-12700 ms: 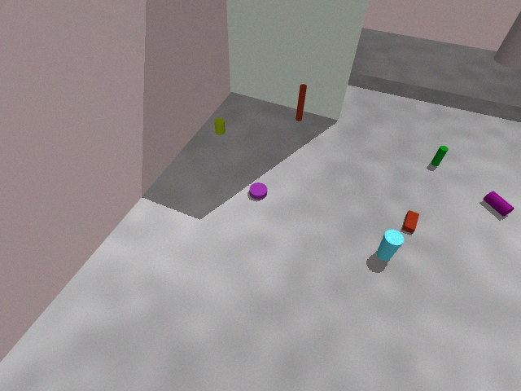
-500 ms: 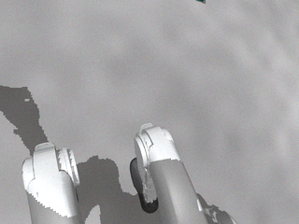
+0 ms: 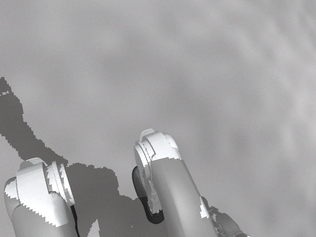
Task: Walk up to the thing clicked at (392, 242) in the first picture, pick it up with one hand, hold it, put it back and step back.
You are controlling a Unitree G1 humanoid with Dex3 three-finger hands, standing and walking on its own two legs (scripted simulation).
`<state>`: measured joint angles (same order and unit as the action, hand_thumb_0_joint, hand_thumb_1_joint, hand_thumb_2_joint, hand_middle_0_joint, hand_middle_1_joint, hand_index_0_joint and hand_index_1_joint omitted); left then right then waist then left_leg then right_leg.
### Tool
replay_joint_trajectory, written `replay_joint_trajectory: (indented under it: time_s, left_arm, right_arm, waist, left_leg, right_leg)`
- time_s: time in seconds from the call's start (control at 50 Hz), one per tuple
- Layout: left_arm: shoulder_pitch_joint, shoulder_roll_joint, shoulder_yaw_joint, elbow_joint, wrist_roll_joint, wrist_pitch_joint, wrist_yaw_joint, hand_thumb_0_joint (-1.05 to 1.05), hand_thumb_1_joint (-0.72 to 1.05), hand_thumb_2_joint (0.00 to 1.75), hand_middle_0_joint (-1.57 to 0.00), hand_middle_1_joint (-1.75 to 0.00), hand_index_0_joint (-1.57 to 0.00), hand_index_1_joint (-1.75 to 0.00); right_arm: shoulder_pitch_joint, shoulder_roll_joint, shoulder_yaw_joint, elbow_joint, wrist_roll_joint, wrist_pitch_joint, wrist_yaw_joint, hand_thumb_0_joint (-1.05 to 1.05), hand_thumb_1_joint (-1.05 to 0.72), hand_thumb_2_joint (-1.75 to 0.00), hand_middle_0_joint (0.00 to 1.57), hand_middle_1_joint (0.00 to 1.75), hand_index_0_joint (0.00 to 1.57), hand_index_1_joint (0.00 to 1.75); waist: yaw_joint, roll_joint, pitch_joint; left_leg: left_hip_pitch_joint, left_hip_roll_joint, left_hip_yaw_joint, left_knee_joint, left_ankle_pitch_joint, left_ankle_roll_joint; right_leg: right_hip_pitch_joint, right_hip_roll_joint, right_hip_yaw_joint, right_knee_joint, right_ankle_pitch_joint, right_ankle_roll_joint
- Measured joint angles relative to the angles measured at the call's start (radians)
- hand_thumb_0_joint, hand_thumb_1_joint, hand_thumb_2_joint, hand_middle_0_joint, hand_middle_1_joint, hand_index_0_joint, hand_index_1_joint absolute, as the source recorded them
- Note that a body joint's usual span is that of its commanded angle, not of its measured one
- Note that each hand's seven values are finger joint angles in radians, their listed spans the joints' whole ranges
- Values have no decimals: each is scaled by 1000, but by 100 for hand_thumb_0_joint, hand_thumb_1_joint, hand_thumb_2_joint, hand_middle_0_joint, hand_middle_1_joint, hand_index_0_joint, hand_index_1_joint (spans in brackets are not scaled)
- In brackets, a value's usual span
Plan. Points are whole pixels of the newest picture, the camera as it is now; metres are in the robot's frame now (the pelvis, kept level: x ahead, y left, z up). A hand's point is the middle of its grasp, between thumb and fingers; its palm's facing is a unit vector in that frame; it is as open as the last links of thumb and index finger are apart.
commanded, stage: rest palm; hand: left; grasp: from above
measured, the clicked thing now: out of the picture +0.51 +0.38 -0.25
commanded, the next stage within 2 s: close in 1.28 s
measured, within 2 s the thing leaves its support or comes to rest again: neither
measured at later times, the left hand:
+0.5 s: hand out of the picture +0.47 +0.38 -0.17, palm faces -0.39 -0.12 -0.91, open 14.0 cm
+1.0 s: hand out of the picture +0.48 +0.37 -0.17, palm faces -0.40 -0.11 -0.91, open 12.9 cm
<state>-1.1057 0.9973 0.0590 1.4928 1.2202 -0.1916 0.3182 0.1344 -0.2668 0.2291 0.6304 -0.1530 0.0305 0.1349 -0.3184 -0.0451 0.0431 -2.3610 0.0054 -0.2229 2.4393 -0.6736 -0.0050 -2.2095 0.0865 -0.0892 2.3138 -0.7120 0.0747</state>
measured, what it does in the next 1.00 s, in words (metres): stands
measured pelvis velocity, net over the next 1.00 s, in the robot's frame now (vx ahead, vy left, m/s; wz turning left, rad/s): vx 0.00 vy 0.00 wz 0.00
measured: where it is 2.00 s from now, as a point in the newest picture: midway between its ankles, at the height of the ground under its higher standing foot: (113, 219)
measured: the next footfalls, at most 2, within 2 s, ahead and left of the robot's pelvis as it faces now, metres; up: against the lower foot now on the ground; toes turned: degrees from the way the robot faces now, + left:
none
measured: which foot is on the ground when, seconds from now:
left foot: down 0.00-1.00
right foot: down 0.00-1.00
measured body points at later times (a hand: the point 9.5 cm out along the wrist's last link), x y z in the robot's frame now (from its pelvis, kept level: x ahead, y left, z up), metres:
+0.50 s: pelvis +0.00 +0.00 +0.00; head +0.25 +0.12 +0.34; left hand +0.49 +0.38 -0.12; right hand +0.07 -0.27 -0.08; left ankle +0.07 +0.13 -0.29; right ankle +0.10 -0.14 -0.29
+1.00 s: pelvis +0.00 +0.00 +0.00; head +0.26 +0.12 +0.35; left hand +0.49 +0.37 -0.12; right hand +0.07 -0.26 -0.08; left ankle +0.07 +0.13 -0.29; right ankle +0.10 -0.14 -0.29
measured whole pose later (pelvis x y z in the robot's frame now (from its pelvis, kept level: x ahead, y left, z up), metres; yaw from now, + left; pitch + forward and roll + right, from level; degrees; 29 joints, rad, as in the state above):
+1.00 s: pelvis +0.00 +0.00 +0.00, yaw +0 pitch +32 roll -14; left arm -1.13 1.01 0.00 1.49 1.19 -0.23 0.33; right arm 0.09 -0.30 0.24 0.63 -0.16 0.02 0.13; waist -0.30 -0.05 0.07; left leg -2.35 0.00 -0.23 2.44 -0.66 -0.01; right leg -2.20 0.08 -0.10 2.31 -0.70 0.08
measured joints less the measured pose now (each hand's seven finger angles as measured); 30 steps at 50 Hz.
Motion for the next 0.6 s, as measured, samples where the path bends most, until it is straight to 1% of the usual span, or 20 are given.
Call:
replay_joint_trajectory:
  time_s: [0.12, 0.2, 0.32, 0.38, 0.42, 0.54, 0.6]
  left_arm:
    - [11, 14, -4, -7, -21, -26, -13, 0, -51, 97, 0, -102, 0, -101]
    - [5, 28, -6, 8, -28, -49, -7, 0, -53, 98, 0, -101, 0, -100]
    - [-9, 40, -15, 25, -15, -73, 7, 0, -53, 101, -1, -102, 0, -101]
    - [-19, 43, -22, 35, -5, -79, 16, 0, -52, 104, -1, -104, 0, -103]
    - [-25, 46, -26, 41, -1, -80, 24, 0, -51, 106, -1, -106, 0, -105]
    - [-38, 47, -38, 44, 6, -70, 38, 0, -48, 110, -1, -112, 0, -110]
    - [-39, 43, -42, 37, 4, -60, 40, 0, -47, 111, -1, -115, 0, -113]
  right_arm:
    - [1, -16, 6, 0, 0, 13, 4, 0, -91, -90, 20, 30, 21, 30]
    - [-6, -28, 11, -4, -4, 16, 3, 0, -91, -90, 20, 30, 21, 30]
    - [-21, -39, 14, -5, -9, 15, -3, 0, -91, -90, 20, 30, 21, 30]
    - [-32, -41, 16, -3, -13, 13, -5, 0, -92, -90, 20, 30, 21, 30]
    - [-39, -41, 18, -3, -17, 9, -6, 0, -92, -90, 20, 30, 21, 30]
    - [-48, -36, 21, -4, -19, -3, -11, 0, -92, -90, 20, 30, 21, 30]
    - [-49, -32, 22, -5, -19, -7, -11, 0, -92, -90, 20, 30, 21, 30]
  waist:
    - [6, 0, 16]
    - [9, -5, 22]
    - [13, -15, 26]
    - [13, -20, 27]
    - [12, -22, 29]
    - [9, -28, 28]
    - [9, -28, 29]
  left_leg:
    - [10, 0, -4, -1, 0, -2]
    - [13, 0, -9, 2, 3, -5]
    - [12, -1, -14, 8, 8, -8]
    - [11, -2, -16, 11, 9, -8]
    - [10, -3, -17, 14, 10, -8]
    - [6, -3, -19, 16, 11, -7]
    - [5, -4, -19, 15, 11, -6]
  right_leg:
    - [9, 0, -2, -2, 2, 10]
    - [11, 2, -6, -1, 6, 8]
    - [9, 3, -10, 5, 12, 1]
    - [8, 4, -11, 7, 14, 6]
    - [9, 3, -12, 8, 15, 9]
    - [7, 3, -15, 8, 15, 2]
    - [8, 3, -15, 6, 15, 2]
